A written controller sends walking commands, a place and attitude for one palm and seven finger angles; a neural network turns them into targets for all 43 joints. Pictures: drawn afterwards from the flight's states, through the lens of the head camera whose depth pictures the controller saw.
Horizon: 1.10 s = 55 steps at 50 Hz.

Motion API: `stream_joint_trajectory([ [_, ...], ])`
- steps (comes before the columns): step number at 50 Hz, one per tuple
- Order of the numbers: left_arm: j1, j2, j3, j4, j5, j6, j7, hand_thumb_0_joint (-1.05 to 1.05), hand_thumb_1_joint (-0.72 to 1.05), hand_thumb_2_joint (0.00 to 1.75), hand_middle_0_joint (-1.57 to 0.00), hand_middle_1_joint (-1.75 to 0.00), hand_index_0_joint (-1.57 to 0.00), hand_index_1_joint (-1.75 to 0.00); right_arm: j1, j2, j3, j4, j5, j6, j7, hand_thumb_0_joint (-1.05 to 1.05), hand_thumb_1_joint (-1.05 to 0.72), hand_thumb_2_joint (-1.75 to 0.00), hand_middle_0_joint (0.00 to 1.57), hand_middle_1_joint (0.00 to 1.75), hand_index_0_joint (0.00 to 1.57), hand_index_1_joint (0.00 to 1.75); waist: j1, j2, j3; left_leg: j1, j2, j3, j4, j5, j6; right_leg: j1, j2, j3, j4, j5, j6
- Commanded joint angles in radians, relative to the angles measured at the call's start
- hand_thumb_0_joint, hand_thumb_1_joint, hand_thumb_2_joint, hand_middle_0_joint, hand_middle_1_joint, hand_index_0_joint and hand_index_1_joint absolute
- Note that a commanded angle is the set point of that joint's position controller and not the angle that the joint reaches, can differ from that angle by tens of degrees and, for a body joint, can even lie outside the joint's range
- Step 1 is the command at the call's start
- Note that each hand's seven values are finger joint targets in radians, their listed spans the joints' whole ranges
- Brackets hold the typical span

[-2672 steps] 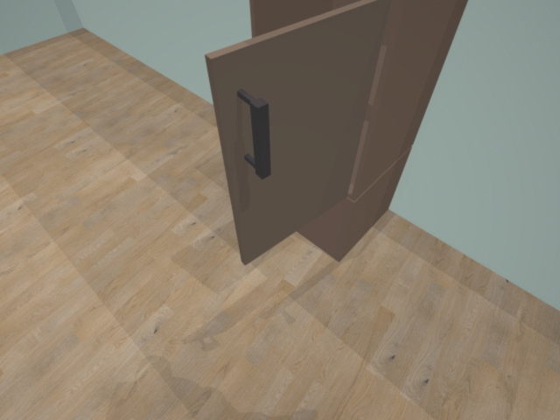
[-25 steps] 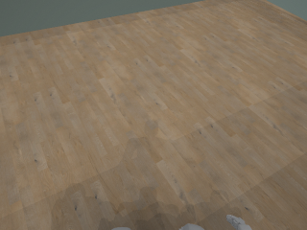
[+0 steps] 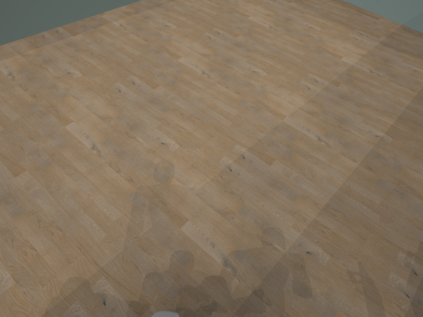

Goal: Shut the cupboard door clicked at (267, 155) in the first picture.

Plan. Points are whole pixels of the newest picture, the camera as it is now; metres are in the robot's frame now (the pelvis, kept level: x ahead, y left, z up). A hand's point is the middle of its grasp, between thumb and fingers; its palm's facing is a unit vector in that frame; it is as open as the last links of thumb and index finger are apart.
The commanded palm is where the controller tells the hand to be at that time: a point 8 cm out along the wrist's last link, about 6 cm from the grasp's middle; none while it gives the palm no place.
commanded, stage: turn to face it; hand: left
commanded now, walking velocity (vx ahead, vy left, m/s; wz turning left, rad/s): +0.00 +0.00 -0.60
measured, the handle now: out of the picture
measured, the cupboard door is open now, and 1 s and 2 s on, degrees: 39 39 39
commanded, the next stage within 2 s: none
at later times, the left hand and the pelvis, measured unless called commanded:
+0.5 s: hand (150, 274) +0.21 +0.15 -0.15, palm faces -0.33 -0.90 -0.26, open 7.4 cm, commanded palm none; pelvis +0.00 +0.00 -0.01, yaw -19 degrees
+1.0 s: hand (144, 271) +0.22 +0.17 -0.17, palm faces -0.52 -0.83 -0.19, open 7.4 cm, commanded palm none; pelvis +0.04 +0.04 +0.00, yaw -36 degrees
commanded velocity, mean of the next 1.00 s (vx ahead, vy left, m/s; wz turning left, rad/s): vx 0.00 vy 0.00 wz -0.60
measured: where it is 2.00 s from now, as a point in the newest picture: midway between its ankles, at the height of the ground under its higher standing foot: outside the picture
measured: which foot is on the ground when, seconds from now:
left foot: up 0.00-0.00, down 0.02-0.48, up 0.50-0.82, down 0.84-1.00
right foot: down 0.00-0.04, up 0.06-0.46, down 0.48-0.84, up 0.86-1.00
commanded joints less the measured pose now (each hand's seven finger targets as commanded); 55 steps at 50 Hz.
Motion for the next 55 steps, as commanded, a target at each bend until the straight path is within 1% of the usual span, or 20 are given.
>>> stream_joint_trajectory([
  [1,-0.048,0.112,0.031,-0.116,-0.023,-0.006,-0.005,0.0,0.9,0.9,-0.2,-0.3,-0.2,-0.3,0.143,-0.181,-0.022,-0.05,-0.013,-0.056,-0.013,0.0,-0.9,-0.9,0.2,0.3,0.2,0.3,-0.075,0.25,-0.155,0.354,0.272,-0.256,-0.416,0.186,0.086,-0.242,-0.001,0.04,0.194,-0.122,-0.023],
  [2,-0.078,0.113,0.026,-0.134,-0.015,-0.004,-0.01,0.0,0.9,0.9,-0.2,-0.3,-0.2,-0.3,0.151,-0.23,-0.031,-0.064,-0.021,-0.049,-0.017,0.0,-0.9,-0.9,0.2,0.3,0.2,0.3,-0.081,0.365,-0.107,0.269,0.443,-0.374,-0.439,0.288,0.182,-0.273,0.012,-0.09,0.405,-0.399,0.017],
  [3,-0.089,0.14,0.027,-0.141,-0.007,-0.001,-0.014,0.0,0.9,0.9,-0.2,-0.3,-0.2,-0.3,0.119,-0.215,-0.022,-0.085,-0.026,-0.043,-0.015,0.0,-0.9,-0.9,0.2,0.3,0.2,0.3,-0.068,0.247,-0.076,0.177,0.454,-0.337,-0.413,0.307,0.226,-0.235,-0.041,-0.061,0.517,-0.369,0.021],
  [8,-0.089,0.127,0.027,-0.112,-0.003,0.015,-0.046,0.0,0.9,0.9,-0.2,-0.3,-0.2,-0.3,0.05,-0.158,-0.002,-0.104,-0.026,-0.051,-0.02,0.0,-0.9,-0.9,0.2,0.3,0.2,0.3,-0.023,0.199,-0.058,0.231,0.299,-0.049,-0.334,0.603,0.188,-0.267,-0.07,-0.132,0.644,-0.221,0.055],
  [17,-0.213,0.107,0.003,-0.167,-0.005,0.009,-0.051,0.0,0.9,0.9,-0.2,-0.3,-0.2,-0.3,0.155,-0.19,-0.027,-0.056,-0.026,-0.047,-0.002,0.0,-0.9,-0.9,0.2,0.3,0.2,0.3,-0.082,0.238,-0.122,0.328,0.339,0.067,-0.254,0.73,0.18,-0.139,-0.069,-0.213,0.319,-0.2,0.036],
  [21,-0.133,0.132,0.008,-0.15,-0.008,-0.005,-0.044,0.0,0.9,0.9,-0.2,-0.3,-0.2,-0.3,0.118,-0.204,-0.033,-0.063,-0.02,-0.043,0.009,0.0,-0.9,-0.9,0.2,0.3,0.2,0.3,-0.032,0.204,-0.136,0.229,0.331,0.121,-0.137,0.643,0.115,0.072,-0.054,-0.236,0.05,-0.034,0.0],
  [22,-0.044,0.169,0.018,-0.125,-0.004,-0.015,-0.04,0.0,0.9,0.9,-0.2,-0.3,-0.2,-0.3,0.1,-0.2,-0.034,-0.073,-0.012,-0.042,0.014,0.0,-0.9,-0.9,0.2,0.3,0.2,0.3,0.016,0.13,-0.172,0.151,0.293,0.16,-0.002,0.542,0.072,0.217,-0.09,-0.191,-0.076,0.107,-0.017],
  [23,0.022,0.275,0.034,-0.105,0.006,-0.032,-0.025,0.0,0.9,0.9,-0.2,-0.3,-0.2,-0.3,0.102,-0.122,-0.02,-0.104,-0.003,-0.039,0.022,0.0,-0.9,-0.9,0.2,0.3,0.2,0.3,0.038,-0.15,-0.207,-0.098,0.174,0.221,0.214,0.147,0.009,0.412,-0.308,0.085,-0.13,0.384,-0.104],
  [24,0.062,0.329,0.045,-0.089,-0.007,-0.032,-0.012,0.0,0.9,0.9,-0.2,-0.3,-0.2,-0.3,0.033,-0.099,-0.006,-0.141,-0.007,-0.028,0.017,0.0,-0.9,-0.9,0.2,0.3,0.2,0.3,0.059,-0.244,-0.169,-0.255,0.069,0.15,0.41,-0.276,-0.02,0.366,-0.456,0.266,-0.112,0.698,-0.213],
  [25,0.051,0.321,0.041,-0.097,-0.012,-0.03,-0.002,0.0,0.9,0.9,-0.2,-0.3,-0.2,-0.3,0.036,-0.114,-0.002,-0.138,-0.006,-0.013,0.011,0.0,-0.9,-0.9,0.2,0.3,0.2,0.3,0.044,-0.182,-0.152,-0.267,0.095,0.029,0.506,-0.23,-0.009,0.293,-0.459,0.241,-0.134,0.551,-0.253],
  [27,-0.072,0.261,0.035,-0.133,-0.007,-0.027,0.01,0.0,0.9,0.9,-0.2,-0.3,-0.2,-0.3,0.029,-0.105,-0.005,-0.126,-0.01,-0.013,0.012,0.0,-0.9,-0.9,0.2,0.3,0.2,0.3,-0.007,-0.225,-0.091,-0.337,0.114,-0.001,0.53,-0.111,-0.019,0.25,-0.358,0.188,-0.156,0.396,-0.216],
  [30,-0.131,0.222,0.021,-0.161,-0.007,-0.032,0.005,0.0,0.9,0.9,-0.2,-0.3,-0.2,-0.3,0.067,-0.11,-0.01,-0.097,-0.013,-0.009,0.021,0.0,-0.9,-0.9,0.2,0.3,0.2,0.3,-0.05,-0.138,-0.106,-0.217,0.102,0.019,0.465,0.003,-0.038,0.146,-0.272,0.058,-0.13,0.41,-0.175],
  [34,-0.101,0.243,0.033,-0.151,0.002,-0.03,-0.003,0.0,0.9,0.9,-0.2,-0.3,-0.2,-0.3,0.053,-0.089,-0.007,-0.106,-0.011,-0.014,0.021,0.0,-0.9,-0.9,0.2,0.3,0.2,0.3,-0.036,-0.078,-0.111,-0.146,0.063,0.045,0.28,-0.011,-0.041,0.116,-0.262,0.108,-0.121,0.318,-0.189],
  [37,-0.094,0.249,0.04,-0.145,0.005,-0.024,-0.009,0.0,0.9,0.9,-0.2,-0.3,-0.2,-0.3,0.045,-0.084,-0.006,-0.123,-0.005,-0.026,0.016,0.0,-0.9,-0.9,0.2,0.3,0.2,0.3,-0.029,-0.12,-0.112,-0.068,0.032,0.049,0.11,-0.026,-0.029,0.078,-0.257,0.175,-0.092,0.312,-0.191],
  [40,-0.14,0.218,0.037,-0.149,-0.008,-0.015,-0.009,0.0,0.9,0.9,-0.2,-0.3,-0.2,-0.3,0.167,-0.106,-0.008,-0.088,-0.001,-0.047,0.005,0.0,-0.9,-0.9,0.2,0.3,0.2,0.3,-0.091,-0.095,-0.159,0.18,0.031,0.043,-0.226,0.179,-0.018,-0.024,-0.186,0.153,0.032,0.262,-0.103],
  [41,-0.111,0.157,0.026,-0.164,-0.019,-0.009,-0.012,0.0,0.9,0.9,-0.2,-0.3,-0.2,-0.3,0.193,-0.184,-0.019,-0.084,-0.011,-0.061,-0.001,0.0,-0.9,-0.9,0.2,0.3,0.2,0.3,-0.09,0.116,-0.197,0.309,0.203,-0.131,-0.355,0.225,0.032,-0.152,-0.068,0.06,0.17,0.039,-0.04],
  [42,-0.079,0.113,0.016,-0.174,-0.023,-0.008,-0.019,0.0,0.9,0.9,-0.2,-0.3,-0.2,-0.3,0.202,-0.27,-0.035,-0.096,-0.019,-0.061,-0.004,0.0,-0.9,-0.9,0.2,0.3,0.2,0.3,-0.082,0.392,-0.204,0.357,0.446,-0.34,-0.378,0.427,0.145,-0.28,0.02,-0.094,0.419,-0.404,0.019],
  [43,-0.113,0.149,0.014,-0.176,-0.011,-0.007,-0.016,0.0,0.9,0.9,-0.2,-0.3,-0.2,-0.3,0.212,-0.26,-0.028,-0.103,-0.022,-0.053,-0.004,0.0,-0.9,-0.9,0.2,0.3,0.2,0.3,-0.102,0.287,-0.179,0.274,0.489,-0.338,-0.345,0.497,0.205,-0.247,-0.036,-0.067,0.582,-0.423,0.016],
  [48,-0.099,0.133,0.027,-0.131,-0.005,0.01,-0.049,0.0,0.9,0.9,-0.2,-0.3,-0.2,-0.3,0.068,-0.169,-0.001,-0.136,-0.026,-0.054,-0.014,0.0,-0.9,-0.9,0.2,0.3,0.2,0.3,-0.036,0.224,-0.093,0.21,0.324,-0.023,-0.322,0.58,0.169,-0.258,-0.082,-0.135,0.705,-0.241,0.053],
  [55,-0.168,0.1,0.014,-0.153,-0.007,0.013,-0.057,0.0,0.9,0.9,-0.2,-0.3,-0.2,-0.3,0.14,-0.184,-0.022,-0.087,-0.027,-0.048,-0.003,0.0,-0.9,-0.9,0.2,0.3,0.2,0.3,-0.073,0.227,-0.117,0.26,0.358,0.055,-0.317,0.495,0.182,-0.176,-0.091,-0.196,0.418,-0.227,0.052],
])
